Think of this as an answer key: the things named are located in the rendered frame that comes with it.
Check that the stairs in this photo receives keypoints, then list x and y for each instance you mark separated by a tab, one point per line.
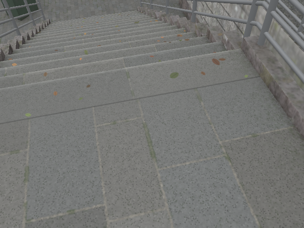
100	43

